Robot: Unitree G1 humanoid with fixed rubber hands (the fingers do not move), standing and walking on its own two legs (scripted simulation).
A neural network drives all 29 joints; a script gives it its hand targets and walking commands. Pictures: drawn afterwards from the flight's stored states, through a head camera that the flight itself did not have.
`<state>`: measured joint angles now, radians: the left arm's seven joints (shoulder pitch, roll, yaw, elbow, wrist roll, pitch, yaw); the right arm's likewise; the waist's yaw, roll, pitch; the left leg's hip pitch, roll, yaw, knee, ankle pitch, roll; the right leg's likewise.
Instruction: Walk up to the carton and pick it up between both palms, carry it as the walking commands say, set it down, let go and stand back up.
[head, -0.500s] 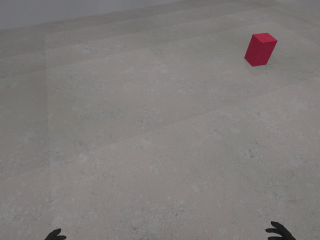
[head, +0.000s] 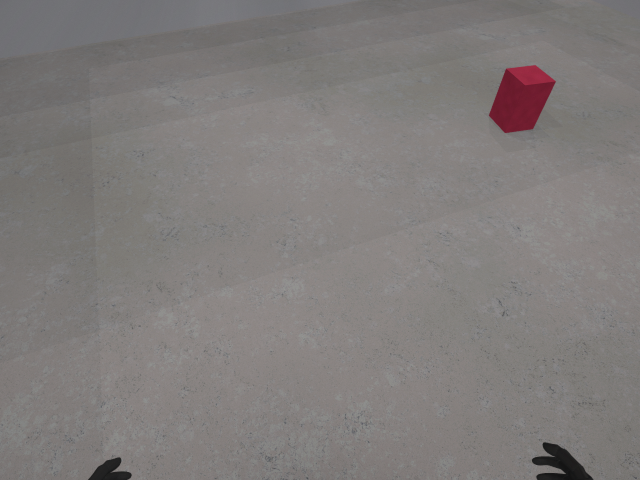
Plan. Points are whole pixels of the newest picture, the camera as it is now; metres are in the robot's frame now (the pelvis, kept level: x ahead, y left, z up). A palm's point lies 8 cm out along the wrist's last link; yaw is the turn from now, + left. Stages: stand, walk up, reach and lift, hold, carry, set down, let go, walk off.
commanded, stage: walk up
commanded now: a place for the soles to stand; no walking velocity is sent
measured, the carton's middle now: (519, 99) +1.98 -1.14 -0.64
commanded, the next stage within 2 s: none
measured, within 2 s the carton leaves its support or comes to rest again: neither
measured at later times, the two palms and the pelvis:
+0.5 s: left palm (167, 424) +0.20 +0.22 -0.08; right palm out of the picture +0.24 -0.48 -0.08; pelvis +0.12 -0.13 -0.01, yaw +1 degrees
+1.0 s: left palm (271, 222) +0.56 +0.10 -0.07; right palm out of the picture +0.37 -0.61 -0.06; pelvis +0.36 -0.22 -0.02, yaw -1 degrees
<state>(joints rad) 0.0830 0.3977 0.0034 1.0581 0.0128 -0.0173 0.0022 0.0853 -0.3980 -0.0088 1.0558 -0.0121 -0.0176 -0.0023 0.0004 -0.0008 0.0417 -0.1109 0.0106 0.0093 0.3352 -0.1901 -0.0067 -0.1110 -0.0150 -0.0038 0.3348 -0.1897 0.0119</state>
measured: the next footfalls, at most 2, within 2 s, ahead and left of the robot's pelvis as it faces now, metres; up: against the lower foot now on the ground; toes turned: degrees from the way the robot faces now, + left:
right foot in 0.32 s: +0.17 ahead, -0.24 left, +0.00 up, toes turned -3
left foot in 0.66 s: +0.34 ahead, -0.04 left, +0.00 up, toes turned +6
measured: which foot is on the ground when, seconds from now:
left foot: down 0.00-0.32, up 0.34-0.64, down 0.66-1.00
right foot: down 0.00-0.02, up 0.04-0.30, down 0.32-0.66, up 0.68-1.00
